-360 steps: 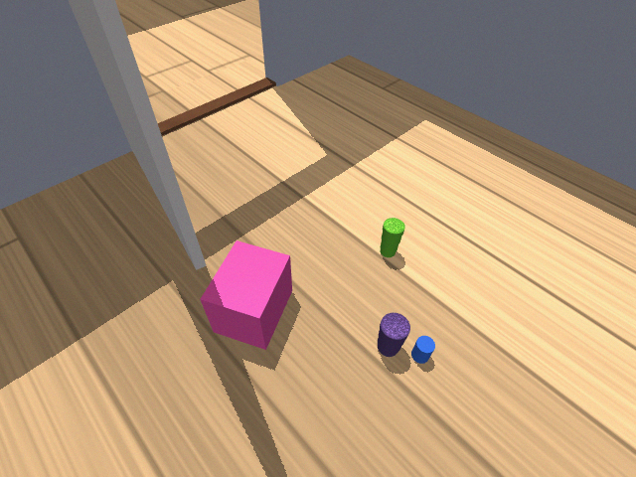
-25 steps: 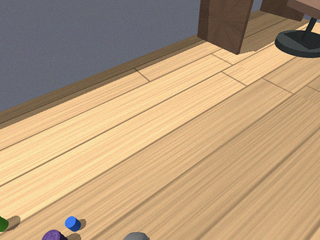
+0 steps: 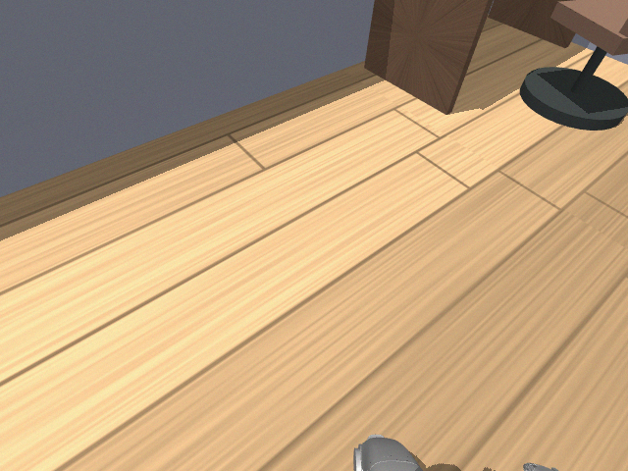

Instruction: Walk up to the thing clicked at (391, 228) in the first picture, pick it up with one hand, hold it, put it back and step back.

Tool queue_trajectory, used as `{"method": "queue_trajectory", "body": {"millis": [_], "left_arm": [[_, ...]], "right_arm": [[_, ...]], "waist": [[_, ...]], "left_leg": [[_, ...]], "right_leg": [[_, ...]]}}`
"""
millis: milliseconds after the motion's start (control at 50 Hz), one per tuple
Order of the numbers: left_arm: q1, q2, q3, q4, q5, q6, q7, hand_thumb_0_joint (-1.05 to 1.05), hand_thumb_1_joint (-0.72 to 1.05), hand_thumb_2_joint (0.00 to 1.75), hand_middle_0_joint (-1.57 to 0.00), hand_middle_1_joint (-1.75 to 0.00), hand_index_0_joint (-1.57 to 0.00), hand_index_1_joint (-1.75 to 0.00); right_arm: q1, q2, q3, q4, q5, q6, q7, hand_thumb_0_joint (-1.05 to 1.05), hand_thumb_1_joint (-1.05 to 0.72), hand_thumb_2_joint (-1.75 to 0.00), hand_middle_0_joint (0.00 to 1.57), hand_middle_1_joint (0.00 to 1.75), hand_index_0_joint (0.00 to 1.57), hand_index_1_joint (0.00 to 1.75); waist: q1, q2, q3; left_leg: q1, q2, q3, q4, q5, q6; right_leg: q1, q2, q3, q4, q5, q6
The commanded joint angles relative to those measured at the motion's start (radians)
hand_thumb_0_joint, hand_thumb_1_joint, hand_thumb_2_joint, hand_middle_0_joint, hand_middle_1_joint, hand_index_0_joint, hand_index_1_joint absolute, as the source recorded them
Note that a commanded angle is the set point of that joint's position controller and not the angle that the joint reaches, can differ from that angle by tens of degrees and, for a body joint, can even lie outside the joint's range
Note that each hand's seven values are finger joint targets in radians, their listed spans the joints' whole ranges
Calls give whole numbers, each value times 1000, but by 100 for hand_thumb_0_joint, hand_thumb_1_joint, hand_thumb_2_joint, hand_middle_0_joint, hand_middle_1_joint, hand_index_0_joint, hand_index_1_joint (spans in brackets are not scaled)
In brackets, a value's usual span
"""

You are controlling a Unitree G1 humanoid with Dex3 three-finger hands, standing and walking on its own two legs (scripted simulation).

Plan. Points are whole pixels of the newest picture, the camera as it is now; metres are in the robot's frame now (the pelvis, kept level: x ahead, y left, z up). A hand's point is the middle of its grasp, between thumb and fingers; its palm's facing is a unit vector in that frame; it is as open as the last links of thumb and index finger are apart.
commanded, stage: walk up
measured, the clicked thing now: out of the picture +0.06 +0.97 -0.69
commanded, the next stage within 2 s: none
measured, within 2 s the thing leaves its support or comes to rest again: neither
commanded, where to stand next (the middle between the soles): +1.08 +0.03 m, yaw +1 degrees
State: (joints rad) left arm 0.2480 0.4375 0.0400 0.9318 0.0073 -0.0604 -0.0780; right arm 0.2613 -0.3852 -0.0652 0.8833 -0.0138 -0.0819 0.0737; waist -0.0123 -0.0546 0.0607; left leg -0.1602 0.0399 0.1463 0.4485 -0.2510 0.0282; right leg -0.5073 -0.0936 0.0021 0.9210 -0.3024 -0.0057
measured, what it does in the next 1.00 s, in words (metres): walks ahead: right foot, then left foot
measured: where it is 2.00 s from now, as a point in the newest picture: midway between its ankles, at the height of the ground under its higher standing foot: (297, 271)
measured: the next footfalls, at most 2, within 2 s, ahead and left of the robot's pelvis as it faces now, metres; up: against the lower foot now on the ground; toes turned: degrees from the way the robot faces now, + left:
right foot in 0.18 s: +0.28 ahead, -0.15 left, +0.00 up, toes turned -6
left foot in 0.60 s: +0.50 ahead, +0.12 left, +0.00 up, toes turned +8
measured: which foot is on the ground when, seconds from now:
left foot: down 0.00-0.20, up 0.22-0.58, down 0.60-1.00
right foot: up 0.00-0.16, down 0.18-0.64, up 0.66-1.00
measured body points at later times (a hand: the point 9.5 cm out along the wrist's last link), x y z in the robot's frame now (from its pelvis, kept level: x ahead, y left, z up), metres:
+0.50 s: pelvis +0.27 -0.03 +0.00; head +0.29 -0.04 +0.45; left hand +0.30 +0.30 -0.11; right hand +0.37 -0.34 -0.12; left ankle +0.39 +0.12 -0.71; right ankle +0.24 -0.15 -0.74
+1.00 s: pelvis +0.52 +0.01 +0.00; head +0.53 +0.01 +0.45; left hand +0.60 +0.33 -0.11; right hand +0.55 -0.31 -0.11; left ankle +0.46 +0.12 -0.74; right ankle +0.66 -0.14 -0.71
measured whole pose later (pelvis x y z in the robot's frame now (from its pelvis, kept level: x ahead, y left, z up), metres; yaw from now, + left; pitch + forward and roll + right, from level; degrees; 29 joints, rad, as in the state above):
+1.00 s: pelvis +0.52 +0.01 +0.00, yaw +0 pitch -2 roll +1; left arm 0.24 0.43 0.05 0.92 0.02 -0.04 -0.08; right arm 0.34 -0.41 -0.06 0.87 -0.01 -0.08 0.06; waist -0.03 -0.02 0.07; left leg -0.07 0.02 0.15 0.43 -0.33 0.02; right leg -0.50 -0.12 -0.03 0.66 -0.14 -0.02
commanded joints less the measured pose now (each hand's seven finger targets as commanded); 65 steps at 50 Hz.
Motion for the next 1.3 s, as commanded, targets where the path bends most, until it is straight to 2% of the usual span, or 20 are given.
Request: {"method": "queue_trajectory", "body": {"millis": [0, 80, 140, 160, 180, 200, 300, 500, 580, 600, 620, 660, 740, 880, 1020, 1040, 1080, 1120, 1180, 1280], "left_arm": [[-66, 175, 62, -83, 8, -21, -16, 0, 90, 90, -20, -30, -20, -30], [-80, 166, 74, -69, 7, -26, -17, 0, 90, 90, -20, -30, -20, -30], [83, 209, 101, -22, 8, -37, 3, 0, 90, 90, -20, -30, -20, -30], [214, 280, 129, -11, 15, -45, 19, 0, 90, 90, -20, -30, -20, -30], [236, 367, 135, -35, 6, -53, 31, 0, 90, 90, -20, -30, -20, -30], [169, 369, 127, -49, -14, -48, 34, 0, 90, 90, -20, -30, -20, -30], [7, 244, 89, -93, -12, -55, 41, 0, 90, 90, -20, -30, -20, -30], [67, 260, 93, -114, -1, -59, 37, 0, 90, 90, -20, -30, -20, -30], [46, 209, 63, -131, 6, -46, 46, 0, 90, 90, -20, -30, -20, -30], [96, 118, 34, -141, -2, -42, 45, 0, 90, 90, -20, -30, -20, -30], [128, 175, 51, -135, -18, -36, 56, 0, 90, 90, -20, -30, -20, -30], [86, 239, 48, -94, -14, -34, 59, 0, 90, 90, -20, -30, -20, -30], [151, 195, 53, -42, -15, -17, 38, 0, 90, 90, -20, -30, -20, -30], [-15, 160, 57, -93, 6, -7, 3, 0, 90, 90, -20, -30, -20, -30], [16, 164, 75, -74, 5, -29, 14, 0, 90, 90, -20, -30, -20, -30], [113, 199, 93, -52, 6, -38, 26, 0, 90, 90, -20, -30, -20, -30], [215, 351, 125, -65, -1, -46, 45, 0, 90, 90, -20, -30, -20, -30], [125, 299, 107, -86, -24, -40, 52, 0, 90, 90, -20, -30, -20, -30], [12, 231, 85, -122, -14, -40, 51, 0, 90, 90, -20, -30, -20, -30], [29, 249, 96, -146, 4, -49, 43, 0, 90, 90, -20, -30, -20, -30]], "right_arm": [[-15, -303, -81, -87, 8, -36, -15, 0, -90, -90, 20, 30, 20, 30], [-16, -298, -78, -90, 12, -28, -16, 0, -90, -90, 20, 30, 20, 30], [6, -247, -53, -92, 10, -21, -26, 0, -90, -90, 20, 30, 20, 30], [52, -194, -33, -99, 11, -23, -26, 0, -90, -90, 20, 30, 20, 30], [85, -172, -20, -117, 20, -20, -29, 0, -90, -90, 20, 30, 20, 30], [20, -264, -46, -95, 11, -8, -41, 0, -90, -90, 20, 30, 20, 30], [88, -244, -49, -19, 13, 9, -17, 0, -90, -90, 20, 30, 20, 30], [-122, -190, -56, -83, -6, 2, 21, 0, -90, -90, 20, 30, 20, 30], [151, -278, -97, 0, -14, -9, 0, 0, -90, -90, 20, 30, 20, 30], [264, -374, -127, 12, -27, -13, -19, 0, -90, -90, 20, 30, 20, 30], [214, -421, -132, -37, 4, -16, -24, 0, -90, -90, 20, 30, 20, 30], [94, -347, -108, -63, 30, -11, -32, 0, -90, -90, 20, 30, 20, 30], [13, -270, -64, -82, 20, -27, -37, 0, -90, -90, 20, 30, 20, 30], [42, -298, -73, -94, 15, -33, -31, 0, -90, -90, 20, 30, 20, 30], [53, -269, -59, -113, 15, -11, -41, 0, -90, -90, 20, 30, 20, 30], [88, -223, -39, -115, 16, -11, -40, 0, -90, -90, 20, 30, 20, 30], [100, -206, -26, -130, 20, -4, -44, 0, -90, -90, 20, 30, 20, 30], [71, -255, -40, -88, 21, 9, -54, 0, -90, -90, 20, 30, 20, 30], [128, -251, -44, -38, 19, 18, -33, 0, -90, -90, 20, 30, 20, 30], [58, -222, -47, -47, -6, 20, -4, 0, -90, -90, 20, 30, 20, 30]], "waist": [[-15, 188, 29], [7, 156, -16], [105, 4, -105], [161, -182, -180], [138, -273, -183], [137, -119, -128], [21, -106, -15], [64, -52, -11], [-97, 152, -144], [-134, 410, -212], [-106, 363, -217], [-53, 132, -105], [13, 192, -38], [-18, 177, 28], [38, 86, -67], [83, -18, -138], [123, -200, -167], [88, -49, -60], [18, -93, -4], [43, -96, 2]], "left_leg": [[-54, 233, -177, -277, -144, 193], [-62, 224, -138, -172, -3, 151], [-169, 138, -43, 207, 197, 86], [-305, 41, -4, 539, 120, 49], [-511, -72, -60, 736, -259, 13], [-526, -2, -172, 814, -268, 14], [-386, 75, -193, 606, -44, 1], [-265, 54, -80, 146, 156, -15], [200, 10, -86, 82, 11, 57], [345, 234, -428, -23, -170, 111], [356, 399, -833, -215, -277, 199], [182, 345, -593, -192, -160, 185], [-7, 249, -276, -201, 138, 162], [19, 231, -198, -247, 17, 189], [-47, 173, -109, 71, 286, 112], [-104, 112, -66, 284, 270, 81], [-481, -69, -82, 685, -270, 18], [-463, 17, -229, 754, -191, 17], [-366, 60, -194, 608, -101, 4], [-358, 76, -135, 347, -48, -33]], "right_leg": [[2, -35, -22, -223, 156, 7], [160, 13, -85, -302, 218, -16], [498, 62, -97, -364, 114, -55], [653, -74, 130, -471, -108, -95], [729, -340, 626, -663, -180, -200], [607, -370, 681, -693, -231, -263], [319, -172, 182, -701, 3, -194], [338, -158, 7, -639, 137, -180], [162, -68, -93, -173, 291, -121], [-42, 34, -114, 158, 28, -61], [-185, 142, -16, 271, -231, -53], [-158, 42, 115, 321, -94, -55], [-30, -16, 56, 151, -5, -14], [-56, -43, -23, -178, 142, 5], [340, 72, -100, -406, 162, -43], [504, 44, -46, -453, 112, -69], [687, -352, 625, -654, -76, -243], [496, -304, 470, -651, -24, -249], [300, -181, 210, -695, -65, -198], [272, -174, 121, -707, -123, -227]]}}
